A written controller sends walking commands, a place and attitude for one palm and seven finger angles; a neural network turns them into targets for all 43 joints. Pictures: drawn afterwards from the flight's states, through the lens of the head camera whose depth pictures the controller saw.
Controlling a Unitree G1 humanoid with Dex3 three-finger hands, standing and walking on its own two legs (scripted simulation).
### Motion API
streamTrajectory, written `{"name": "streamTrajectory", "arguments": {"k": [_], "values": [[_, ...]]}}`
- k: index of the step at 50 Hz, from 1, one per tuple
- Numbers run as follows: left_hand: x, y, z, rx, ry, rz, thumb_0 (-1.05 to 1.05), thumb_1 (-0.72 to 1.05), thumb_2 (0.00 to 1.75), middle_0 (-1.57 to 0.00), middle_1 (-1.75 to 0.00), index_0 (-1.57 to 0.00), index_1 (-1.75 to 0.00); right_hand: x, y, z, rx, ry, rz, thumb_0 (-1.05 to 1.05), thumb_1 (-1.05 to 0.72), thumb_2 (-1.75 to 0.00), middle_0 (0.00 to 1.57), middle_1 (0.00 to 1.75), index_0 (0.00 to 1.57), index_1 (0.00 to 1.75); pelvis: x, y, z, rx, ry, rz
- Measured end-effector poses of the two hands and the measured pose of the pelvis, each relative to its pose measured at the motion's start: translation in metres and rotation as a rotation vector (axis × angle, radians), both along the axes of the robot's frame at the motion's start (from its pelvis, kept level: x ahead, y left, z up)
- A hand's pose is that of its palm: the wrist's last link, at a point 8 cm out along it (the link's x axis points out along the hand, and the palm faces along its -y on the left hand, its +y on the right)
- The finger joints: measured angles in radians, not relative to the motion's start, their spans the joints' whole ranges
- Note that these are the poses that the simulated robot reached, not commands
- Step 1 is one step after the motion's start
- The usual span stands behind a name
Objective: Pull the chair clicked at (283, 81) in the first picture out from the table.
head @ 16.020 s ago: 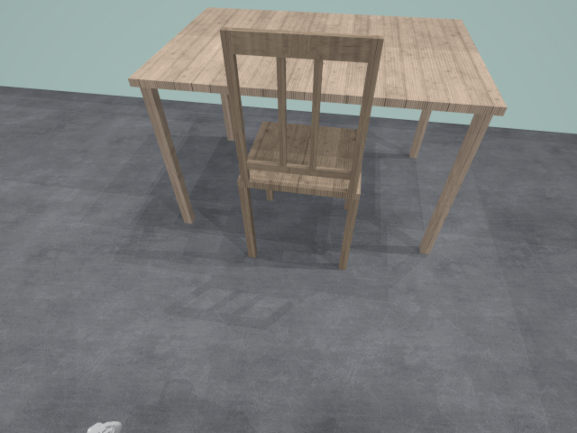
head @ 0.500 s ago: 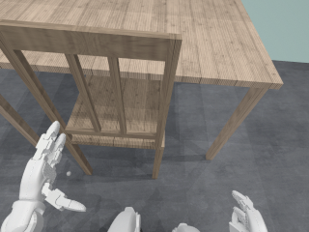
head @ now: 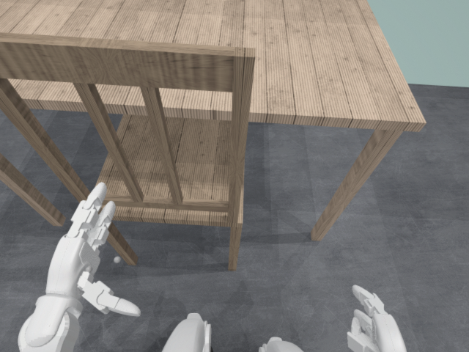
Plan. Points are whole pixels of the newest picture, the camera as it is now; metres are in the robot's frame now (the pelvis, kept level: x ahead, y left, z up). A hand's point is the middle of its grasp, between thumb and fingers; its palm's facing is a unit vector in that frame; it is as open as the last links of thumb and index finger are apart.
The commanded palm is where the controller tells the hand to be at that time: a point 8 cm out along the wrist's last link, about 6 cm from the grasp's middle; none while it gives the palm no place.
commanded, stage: aim the fingers beside a spindle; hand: left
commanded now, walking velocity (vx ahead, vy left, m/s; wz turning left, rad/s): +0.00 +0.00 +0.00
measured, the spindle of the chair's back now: (117, 154) +0.47 +0.25 +0.02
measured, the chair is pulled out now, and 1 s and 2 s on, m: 0.00 0.00 0.00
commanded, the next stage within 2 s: none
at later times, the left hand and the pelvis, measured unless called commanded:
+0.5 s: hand (141, 244) +0.29 +0.17 +0.02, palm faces -0.04 -1.00 -0.03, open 17.0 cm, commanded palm +0.27 +0.22 +0.02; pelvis +0.00 +0.00 -0.01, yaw -1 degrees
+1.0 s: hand (170, 230) +0.32 +0.13 -0.01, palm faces -0.06 -1.00 -0.01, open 17.0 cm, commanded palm +0.31 +0.18 -0.01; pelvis -0.01 +0.00 -0.03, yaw -1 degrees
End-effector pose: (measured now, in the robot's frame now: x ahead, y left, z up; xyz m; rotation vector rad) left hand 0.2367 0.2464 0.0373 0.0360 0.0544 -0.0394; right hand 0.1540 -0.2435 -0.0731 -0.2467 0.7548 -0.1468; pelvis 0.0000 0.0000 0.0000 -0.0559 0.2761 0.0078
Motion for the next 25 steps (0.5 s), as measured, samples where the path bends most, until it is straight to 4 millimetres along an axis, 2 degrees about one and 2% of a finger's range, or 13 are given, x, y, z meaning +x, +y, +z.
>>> {"name": "streamTrajectory", "arguments": {"k": [5, 9, 17, 25], "values": [[0.007, 0.001, 0.002, 0.014, -0.024, 0.029, -0.02, -0.50, 0.31, -0.06, -0.08, -0.06, -0.08, -0.005, -0.007, -0.005, 0.004, 0.027, -0.016, 0.01, -0.90, -0.90, 0.20, 0.30, 0.20, 0.30, 0.002, -0.004, -0.002, 0.005, 0.008, -0.005], [0.011, 0.000, -0.005, 0.011, -0.004, 0.030, -0.02, -0.50, 0.31, -0.06, -0.08, -0.06, -0.08, -0.008, -0.010, -0.010, 0.008, 0.044, -0.022, 0.01, -0.90, -0.90, 0.20, 0.30, 0.20, 0.30, 0.003, -0.005, -0.004, 0.007, 0.017, -0.007], [0.018, -0.017, -0.013, -0.008, -0.013, -0.008, -0.02, -0.50, 0.31, -0.06, -0.08, -0.06, -0.08, -0.011, -0.012, -0.017, 0.004, 0.057, -0.028, 0.01, -0.90, -0.90, 0.20, 0.30, 0.20, 0.30, 0.002, -0.005, -0.008, 0.009, 0.030, -0.012], [0.032, -0.025, -0.020, -0.010, -0.030, -0.002, -0.02, -0.50, 0.31, -0.06, -0.08, -0.06, -0.08, -0.012, -0.007, -0.024, 0.016, 0.073, -0.018, 0.01, -0.90, -0.90, 0.20, 0.30, 0.20, 0.30, -0.001, -0.003, -0.014, 0.009, 0.045, -0.014]]}}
